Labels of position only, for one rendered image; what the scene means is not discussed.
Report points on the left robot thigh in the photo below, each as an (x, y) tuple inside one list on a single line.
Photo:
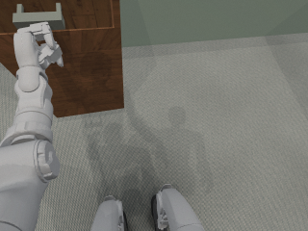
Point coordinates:
[(108, 216)]

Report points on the robot left forearm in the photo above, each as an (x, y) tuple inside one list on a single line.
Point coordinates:
[(33, 117)]

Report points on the left robot hand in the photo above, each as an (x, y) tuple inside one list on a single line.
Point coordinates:
[(29, 53)]

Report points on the cabinet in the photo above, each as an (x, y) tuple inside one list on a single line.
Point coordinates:
[(91, 79)]

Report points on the handle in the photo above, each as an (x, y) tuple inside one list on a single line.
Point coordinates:
[(24, 20)]

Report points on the right robot foot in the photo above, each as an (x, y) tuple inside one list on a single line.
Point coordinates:
[(155, 213)]

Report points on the robot left upper arm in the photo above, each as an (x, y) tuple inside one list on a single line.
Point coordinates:
[(25, 171)]

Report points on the drawer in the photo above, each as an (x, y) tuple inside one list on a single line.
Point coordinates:
[(77, 14)]

